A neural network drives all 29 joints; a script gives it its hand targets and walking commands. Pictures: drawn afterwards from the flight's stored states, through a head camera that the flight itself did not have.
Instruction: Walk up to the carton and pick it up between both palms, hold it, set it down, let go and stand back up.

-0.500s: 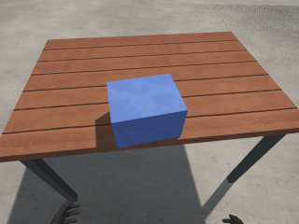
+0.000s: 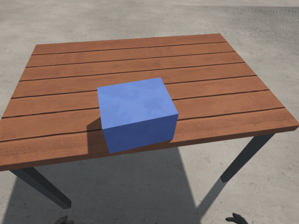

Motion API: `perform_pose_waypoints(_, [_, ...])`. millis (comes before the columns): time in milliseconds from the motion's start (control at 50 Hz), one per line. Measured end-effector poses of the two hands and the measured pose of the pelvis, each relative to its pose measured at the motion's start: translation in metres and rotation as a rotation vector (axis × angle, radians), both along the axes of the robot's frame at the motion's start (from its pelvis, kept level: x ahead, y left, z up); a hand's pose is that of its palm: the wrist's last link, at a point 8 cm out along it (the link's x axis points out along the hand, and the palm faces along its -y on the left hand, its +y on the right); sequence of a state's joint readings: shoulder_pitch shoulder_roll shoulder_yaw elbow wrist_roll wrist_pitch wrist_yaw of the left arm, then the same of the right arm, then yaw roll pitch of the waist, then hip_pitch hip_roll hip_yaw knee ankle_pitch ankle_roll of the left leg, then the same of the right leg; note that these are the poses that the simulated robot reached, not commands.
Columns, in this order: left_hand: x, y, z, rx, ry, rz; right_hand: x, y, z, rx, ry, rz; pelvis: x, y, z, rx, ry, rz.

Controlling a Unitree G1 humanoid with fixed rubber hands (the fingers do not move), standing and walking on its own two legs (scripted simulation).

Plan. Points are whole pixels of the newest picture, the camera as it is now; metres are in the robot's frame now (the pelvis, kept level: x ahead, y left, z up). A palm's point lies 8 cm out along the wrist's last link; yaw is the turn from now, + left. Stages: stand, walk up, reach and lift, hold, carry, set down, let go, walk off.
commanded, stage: walk up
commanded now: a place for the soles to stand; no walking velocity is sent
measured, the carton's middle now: (136, 114) +0.46 +0.05 -0.01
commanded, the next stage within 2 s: none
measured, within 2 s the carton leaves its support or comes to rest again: neither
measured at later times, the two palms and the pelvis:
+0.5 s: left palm out of the picture +0.13 +0.31 -0.12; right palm out of the picture +0.10 -0.21 -0.11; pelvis +0.05 +0.04 -0.01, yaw +0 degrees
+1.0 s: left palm (39, 217) +0.17 +0.31 -0.10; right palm (224, 203) +0.20 -0.22 -0.10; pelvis +0.07 +0.03 -0.01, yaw +8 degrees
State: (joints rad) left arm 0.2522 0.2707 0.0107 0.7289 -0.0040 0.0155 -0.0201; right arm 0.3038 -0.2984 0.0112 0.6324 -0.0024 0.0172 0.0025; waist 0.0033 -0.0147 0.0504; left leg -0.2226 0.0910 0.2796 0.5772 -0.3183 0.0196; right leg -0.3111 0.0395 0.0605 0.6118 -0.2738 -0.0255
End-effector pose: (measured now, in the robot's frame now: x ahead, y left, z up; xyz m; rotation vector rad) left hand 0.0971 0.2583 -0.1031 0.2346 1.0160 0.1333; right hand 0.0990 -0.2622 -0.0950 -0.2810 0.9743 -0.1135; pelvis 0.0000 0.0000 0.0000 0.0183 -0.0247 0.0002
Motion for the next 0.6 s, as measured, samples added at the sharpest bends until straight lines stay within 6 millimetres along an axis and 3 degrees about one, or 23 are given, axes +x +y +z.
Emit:
perform_pose_waypoints(140, [-0.001,-0.001,0.004,0.031,-0.010,-0.007,-0.009,-0.007,-0.009,-0.002,0.036,-0.011,0.006,0.000,-0.002,-0.003,0.002,-0.013])
perform_pose_waypoints(260, [-0.022,0.026,0.005,0.083,0.060,0.039,-0.013,0.010,-0.015,0.000,0.096,-0.006,0.017,0.018,-0.001,-0.021,0.003,-0.019])
perform_pose_waypoints(320, [-0.021,0.043,0.000,0.076,0.078,0.060,-0.011,0.026,-0.018,0.003,0.103,-0.007,0.024,0.031,-0.004,-0.024,0.002,-0.009])
perform_pose_waypoints(420, [0.004,0.057,-0.015,0.046,0.079,0.032,-0.007,0.044,-0.020,-0.008,0.091,-0.048,0.037,0.044,-0.012,-0.003,-0.003,-0.012])
perform_pose_waypoints(600, [0.060,0.041,-0.008,-0.024,-0.026,-0.002,0.031,0.048,0.000,-0.012,0.056,-0.036,0.061,0.043,-0.001,-0.021,0.011,0.024])
